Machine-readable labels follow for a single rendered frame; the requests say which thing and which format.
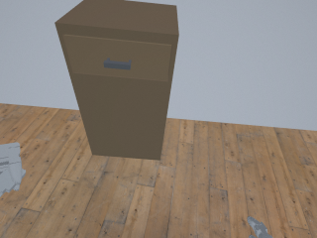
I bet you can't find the robot left hand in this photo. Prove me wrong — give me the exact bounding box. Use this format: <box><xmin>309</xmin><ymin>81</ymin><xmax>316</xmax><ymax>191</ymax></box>
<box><xmin>0</xmin><ymin>142</ymin><xmax>26</xmax><ymax>197</ymax></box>

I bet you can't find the handle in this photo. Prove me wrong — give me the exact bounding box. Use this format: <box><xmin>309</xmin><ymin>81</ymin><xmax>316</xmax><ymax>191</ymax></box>
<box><xmin>103</xmin><ymin>58</ymin><xmax>132</xmax><ymax>70</ymax></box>

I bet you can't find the robot right hand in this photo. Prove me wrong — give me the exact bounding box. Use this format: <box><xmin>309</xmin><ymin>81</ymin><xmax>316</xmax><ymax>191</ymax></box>
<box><xmin>247</xmin><ymin>216</ymin><xmax>273</xmax><ymax>238</ymax></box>

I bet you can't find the cabinet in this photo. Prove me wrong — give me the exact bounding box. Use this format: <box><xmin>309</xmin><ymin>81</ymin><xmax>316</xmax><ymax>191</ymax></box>
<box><xmin>54</xmin><ymin>0</ymin><xmax>179</xmax><ymax>161</ymax></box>

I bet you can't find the drawer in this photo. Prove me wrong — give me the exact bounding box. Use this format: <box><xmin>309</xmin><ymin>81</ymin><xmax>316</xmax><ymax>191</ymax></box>
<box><xmin>64</xmin><ymin>34</ymin><xmax>172</xmax><ymax>81</ymax></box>

